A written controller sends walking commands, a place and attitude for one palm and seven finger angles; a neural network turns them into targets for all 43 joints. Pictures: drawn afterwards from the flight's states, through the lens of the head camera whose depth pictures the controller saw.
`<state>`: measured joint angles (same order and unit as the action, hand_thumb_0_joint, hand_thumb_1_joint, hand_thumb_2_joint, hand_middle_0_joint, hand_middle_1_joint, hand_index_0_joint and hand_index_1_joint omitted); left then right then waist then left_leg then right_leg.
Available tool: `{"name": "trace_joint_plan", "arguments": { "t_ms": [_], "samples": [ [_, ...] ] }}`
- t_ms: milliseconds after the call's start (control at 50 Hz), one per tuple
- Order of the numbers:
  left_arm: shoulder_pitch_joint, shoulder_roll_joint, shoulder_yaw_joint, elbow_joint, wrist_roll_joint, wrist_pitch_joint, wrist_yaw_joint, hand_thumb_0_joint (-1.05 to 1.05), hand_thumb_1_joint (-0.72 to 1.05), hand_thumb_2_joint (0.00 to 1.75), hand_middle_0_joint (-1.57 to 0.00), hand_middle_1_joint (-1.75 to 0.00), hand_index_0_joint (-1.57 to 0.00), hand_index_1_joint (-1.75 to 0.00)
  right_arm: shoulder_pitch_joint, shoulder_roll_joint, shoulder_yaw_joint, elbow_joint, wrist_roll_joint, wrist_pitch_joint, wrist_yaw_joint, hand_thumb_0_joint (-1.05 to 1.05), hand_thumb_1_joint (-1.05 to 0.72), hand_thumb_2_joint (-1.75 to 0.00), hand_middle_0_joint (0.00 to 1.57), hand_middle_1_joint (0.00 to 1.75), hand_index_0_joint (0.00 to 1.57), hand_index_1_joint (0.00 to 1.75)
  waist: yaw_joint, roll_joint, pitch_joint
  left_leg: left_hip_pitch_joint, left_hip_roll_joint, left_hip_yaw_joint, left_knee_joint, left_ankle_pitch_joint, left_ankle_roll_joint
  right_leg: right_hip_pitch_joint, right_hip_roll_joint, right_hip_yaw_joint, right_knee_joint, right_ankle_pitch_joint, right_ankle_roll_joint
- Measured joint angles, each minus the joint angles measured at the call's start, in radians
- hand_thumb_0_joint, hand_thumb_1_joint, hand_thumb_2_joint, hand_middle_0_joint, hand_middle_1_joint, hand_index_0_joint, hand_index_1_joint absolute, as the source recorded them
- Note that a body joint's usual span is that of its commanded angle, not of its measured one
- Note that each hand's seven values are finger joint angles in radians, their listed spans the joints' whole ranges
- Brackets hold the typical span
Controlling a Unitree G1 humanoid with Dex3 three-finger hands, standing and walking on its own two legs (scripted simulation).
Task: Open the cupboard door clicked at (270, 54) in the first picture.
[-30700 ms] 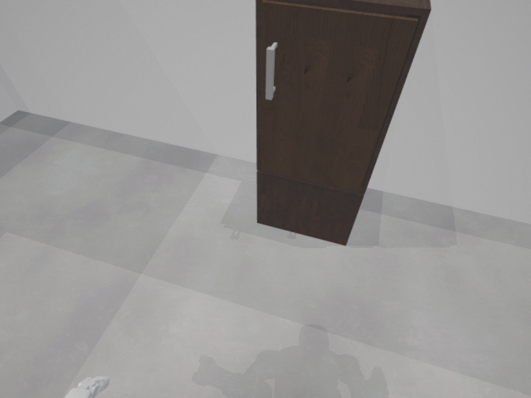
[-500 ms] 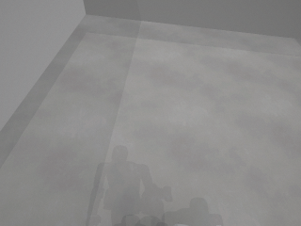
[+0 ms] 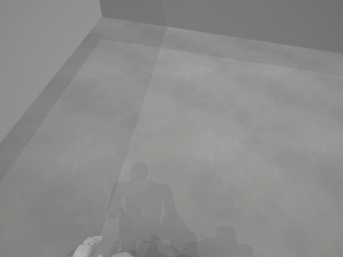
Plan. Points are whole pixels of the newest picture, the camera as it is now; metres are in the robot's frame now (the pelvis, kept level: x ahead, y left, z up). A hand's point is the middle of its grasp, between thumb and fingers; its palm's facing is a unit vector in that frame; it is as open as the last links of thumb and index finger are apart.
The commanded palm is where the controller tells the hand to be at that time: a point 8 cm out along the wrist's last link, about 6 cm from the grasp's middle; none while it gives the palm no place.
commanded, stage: turn to face it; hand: left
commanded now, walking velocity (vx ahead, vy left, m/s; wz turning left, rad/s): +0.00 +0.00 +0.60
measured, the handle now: out of the picture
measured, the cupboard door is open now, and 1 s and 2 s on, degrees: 41 41 41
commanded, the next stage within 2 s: none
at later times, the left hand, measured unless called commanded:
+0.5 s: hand out of the picture +0.05 +0.19 -0.14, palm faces +0.31 -0.89 -0.33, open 7.3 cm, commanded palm none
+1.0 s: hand out of the picture +0.04 +0.18 -0.15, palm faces +0.57 -0.76 -0.31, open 7.4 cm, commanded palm none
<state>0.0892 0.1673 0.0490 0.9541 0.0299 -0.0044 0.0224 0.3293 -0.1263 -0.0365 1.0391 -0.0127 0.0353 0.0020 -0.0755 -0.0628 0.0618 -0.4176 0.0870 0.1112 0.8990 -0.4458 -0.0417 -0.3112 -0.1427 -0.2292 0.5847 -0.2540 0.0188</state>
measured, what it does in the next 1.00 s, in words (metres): walks ahead, turning left: left foot, then right foot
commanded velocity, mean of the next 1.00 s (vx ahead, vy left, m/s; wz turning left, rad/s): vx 0.00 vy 0.00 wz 0.60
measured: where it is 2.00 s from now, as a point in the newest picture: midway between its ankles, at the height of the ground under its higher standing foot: outside the picture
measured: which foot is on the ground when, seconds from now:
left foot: up 0.00-0.04, down 0.06-0.36, up 0.38-0.68, down 0.70-1.00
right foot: down 0.00-0.04, up 0.06-0.34, down 0.36-0.70, up 0.72-0.98, down 1.00-1.00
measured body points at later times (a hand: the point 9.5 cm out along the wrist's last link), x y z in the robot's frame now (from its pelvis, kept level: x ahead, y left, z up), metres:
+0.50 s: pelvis +0.05 -0.04 +0.01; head +0.10 -0.05 +0.46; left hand +0.04 +0.23 -0.12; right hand +0.22 -0.28 -0.14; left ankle -0.01 +0.09 -0.65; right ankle +0.08 -0.15 -0.73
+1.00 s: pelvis +0.08 -0.06 +0.00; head +0.14 -0.05 +0.44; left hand +0.01 +0.22 -0.13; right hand +0.30 -0.22 -0.16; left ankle +0.00 +0.08 -0.73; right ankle +0.16 -0.16 -0.73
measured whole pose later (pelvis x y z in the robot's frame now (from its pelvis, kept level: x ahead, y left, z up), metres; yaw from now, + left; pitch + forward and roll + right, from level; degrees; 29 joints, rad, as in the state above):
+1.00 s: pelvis +0.08 -0.06 +0.00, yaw +36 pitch +1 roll +1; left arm 0.16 0.25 0.07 0.86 0.02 0.02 0.01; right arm 0.16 -0.22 -0.06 0.90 -0.02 0.06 0.00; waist 0.00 0.01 0.09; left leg -0.33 0.00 -0.09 0.60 -0.29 -0.04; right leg -0.33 -0.07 -0.03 0.63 -0.35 0.06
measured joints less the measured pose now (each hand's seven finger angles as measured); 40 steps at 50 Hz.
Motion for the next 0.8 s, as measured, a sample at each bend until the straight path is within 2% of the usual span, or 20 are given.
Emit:
{"name": "trace_joint_plan", "arguments": {
  "t_ms": [40,60,80,120,180,240,320,360,400,440,480,520,580,660,700,720,740,760,800],
  "samples": [
    [0.023,-0.005,0.003,0.003,-0.005,0.017,-0.006,0.00,0.91,0.90,-0.20,-0.30,-0.20,-0.30,-0.011,-0.020,-0.005,-0.041,-0.006,-0.012,0.005,0.00,-0.91,-0.90,0.20,0.30,0.20,0.30,0.005,0.006,-0.017,0.037,0.003,-0.003,-0.177,0.091,0.004,-0.020,-0.015,-0.019,0.067,-0.046,0.014],
    [0.034,-0.009,0.005,0.000,-0.010,0.028,-0.009,0.00,0.91,0.90,-0.20,-0.30,-0.20,-0.30,-0.015,-0.034,-0.011,-0.057,-0.011,-0.021,0.004,0.00,-0.91,-0.90,0.20,0.30,0.20,0.30,0.005,0.025,-0.031,0.023,0.008,-0.032,-0.211,0.115,0.027,-0.054,-0.009,-0.019,0.137,-0.128,0.029],
    [0.039,0.001,0.010,0.002,-0.013,0.039,-0.009,0.00,0.91,0.90,-0.20,-0.30,-0.20,-0.30,-0.032,-0.034,-0.015,-0.060,-0.016,-0.025,0.000,0.00,-0.91,-0.90,0.20,0.30,0.20,0.30,0.007,0.016,-0.030,0.002,-0.002,-0.038,-0.175,0.110,0.043,-0.091,-0.002,0.028,0.224,-0.201,0.034],
    [0.049,0.028,0.026,0.003,-0.011,0.055,-0.012,0.00,0.92,0.90,-0.20,-0.30,-0.20,-0.30,-0.053,-0.029,-0.014,-0.072,-0.022,-0.024,-0.006,0.00,-0.91,-0.90,0.20,0.30,0.20,0.30,0.019,-0.004,-0.030,-0.002,-0.021,-0.042,-0.166,0.102,0.054,-0.154,0.023,0.111,0.383,-0.235,0.036],
    [0.050,0.058,0.041,0.005,-0.006,0.057,-0.012,0.00,0.92,0.90,-0.20,-0.30,-0.20,-0.30,-0.063,-0.033,-0.011,-0.089,-0.023,-0.033,-0.015,0.00,-0.91,-0.90,0.20,0.30,0.20,0.30,0.034,0.003,-0.032,0.021,-0.038,-0.077,-0.241,0.142,0.042,-0.203,0.060,0.161,0.508,-0.201,0.047],
    [0.054,0.075,0.043,-0.009,-0.012,0.049,-0.011,0.00,0.92,0.90,-0.20,-0.30,-0.20,-0.30,-0.081,-0.053,-0.011,-0.099,-0.021,-0.031,-0.019,0.00,-0.90,-0.90,0.20,0.30,0.20,0.30,0.052,0.028,-0.022,0.056,-0.049,-0.113,-0.322,0.185,0.036,-0.185,0.083,0.181,0.441,-0.194,0.056],
    [0.063,0.085,0.038,-0.030,-0.019,0.039,-0.009,0.00,0.92,0.90,-0.20,-0.30,-0.20,-0.30,-0.109,-0.090,-0.025,-0.112,-0.019,-0.013,-0.015,0.00,-0.90,-0.90,0.20,0.30,0.21,0.30,0.059,0.069,-0.011,0.075,-0.058,-0.164,-0.351,0.200,0.014,-0.089,0.110,0.187,0.192,-0.162,0.053],
    [0.081,0.094,0.033,-0.048,-0.015,0.023,-0.009,0.00,0.91,0.90,-0.20,-0.30,-0.20,-0.30,-0.116,-0.107,-0.034,-0.123,-0.011,0.001,-0.010,0.00,-0.90,-0.90,0.20,0.30,0.21,0.30,0.065,0.069,-0.018,0.056,-0.077,-0.179,-0.308,0.176,0.006,-0.013,0.101,0.189,0.000,-0.072,0.033],
    [0.085,0.081,0.027,-0.048,-0.007,0.013,-0.002,0.00,0.91,0.90,-0.20,-0.30,-0.20,-0.30,-0.145,-0.133,-0.049,-0.120,-0.006,0.018,-0.006,0.00,-0.90,-0.90,0.20,0.30,0.20,0.30,0.073,0.092,-0.002,-0.004,-0.087,-0.183,-0.128,0.014,0.007,-0.014,0.097,0.167,0.023,-0.063,-0.008],
    [0.096,0.065,0.018,-0.049,-0.004,0.014,0.002,0.00,0.91,0.90,-0.20,-0.30,-0.20,-0.30,-0.165,-0.152,-0.059,-0.123,-0.006,0.032,0.001,0.00,-0.90,-0.90,0.20,0.30,0.20,0.30,0.071,0.103,0.012,-0.062,-0.095,-0.159,0.071,-0.037,0.009,0.011,0.079,0.136,0.015,-0.066,-0.026],
    [0.113,0.055,0.013,-0.048,-0.003,0.015,0.005,0.00,0.91,0.90,-0.20,-0.30,-0.20,-0.30,-0.185,-0.157,-0.060,-0.123,-0.007,0.039,0.008,0.01,-0.91,-0.90,0.20,0.30,0.20,0.30,0.071,0.094,0.019,-0.092,-0.088,-0.121,0.185,-0.026,-0.003,0.039,0.062,0.115,-0.019,-0.056,-0.030],
    [0.128,0.049,0.008,-0.045,-0.002,0.015,0.005,0.00,0.91,0.90,-0.20,-0.30,-0.20,-0.30,-0.202,-0.151,-0.057,-0.129,-0.005,0.043,0.015,0.01,-0.91,-0.90,0.20,0.30,0.20,0.30,0.070,0.073,0.025,-0.089,-0.077,-0.091,0.191,-0.008,-0.013,0.062,0.044,0.093,-0.052,-0.045,-0.030],
    [0.142,0.040,0.002,-0.042,0.000,0.012,0.002,0.00,0.91,0.90,-0.20,-0.30,-0.20,-0.30,-0.226,-0.137,-0.047,-0.138,-0.002,0.043,0.024,0.01,-0.91,-0.90,0.20,0.30,0.20,0.30,0.077,0.045,0.037,-0.043,-0.064,-0.056,0.063,0.004,-0.021,0.079,0.023,0.060,-0.076,-0.040,-0.028],
    [0.154,0.035,0.000,-0.037,0.002,0.010,-0.006,0.00,0.91,0.90,-0.20,-0.30,-0.20,-0.30,-0.252,-0.118,-0.031,-0.150,0.001,0.033,0.028,0.01,-0.91,-0.90,0.20,0.30,0.20,0.30,0.093,0.020,0.055,0.053,-0.066,-0.025,-0.172,0.032,-0.012,0.075,-0.004,0.012,-0.033,-0.074,-0.017],
    [0.168,0.036,0.003,-0.036,-0.005,0.013,-0.011,0.00,0.91,0.90,-0.21,-0.30,-0.20,-0.30,-0.253,-0.116,-0.022,-0.162,-0.001,0.019,0.030,0.01,-0.91,-0.90,0.20,0.30,0.20,0.30,0.094,0.019,0.050,0.120,-0.066,-0.018,-0.324,0.166,0.006,0.053,-0.016,-0.013,0.039,-0.116,-0.005],
    [0.169,0.041,0.004,-0.033,-0.009,0.019,-0.014,0.00,0.91,0.90,-0.21,-0.30,-0.20,-0.30,-0.251,-0.114,-0.022,-0.167,-0.004,0.008,0.029,0.00,-0.91,-0.90,0.20,0.30,0.20,0.30,0.089,0.019,0.044,0.123,-0.070,-0.030,-0.342,0.179,0.030,0.022,-0.019,-0.003,0.119,-0.156,0.014],
    [0.158,0.051,0.007,-0.027,-0.011,0.032,-0.013,0.00,0.91,0.90,-0.21,-0.30,-0.20,-0.30,-0.252,-0.105,-0.021,-0.167,-0.005,0.001,0.025,0.00,-0.91,-0.90,0.20,0.30,0.20,0.30,0.089,0.006,0.049,0.108,-0.081,-0.040,-0.314,0.163,0.043,-0.015,-0.017,0.042,0.218,-0.221,0.030],
    [0.147,0.061,0.010,-0.025,-0.011,0.045,-0.011,0.00,0.91,0.90,-0.21,-0.30,-0.20,-0.30,-0.249,-0.096,-0.015,-0.167,-0.007,-0.002,0.022,0.00,-0.91,-0.90,0.20,0.30,0.20,0.30,0.093,-0.004,0.054,0.102,-0.087,-0.048,-0.295,0.146,0.049,-0.051,-0.004,0.087,0.314,-0.265,0.038],
    [0.125,0.073,0.020,-0.023,-0.009,0.061,-0.007,0.01,0.91,0.90,-0.21,-0.30,-0.20,-0.30,-0.234,-0.082,-0.008,-0.165,-0.011,-0.005,0.013,0.00,-0.91,-0.90,0.20,0.30,0.20,0.30,0.096,-0.006,0.054,0.103,-0.088,-0.072,-0.300,0.138,0.046,-0.110,0.023,0.140,0.443,-0.270,0.050]
  ]
}}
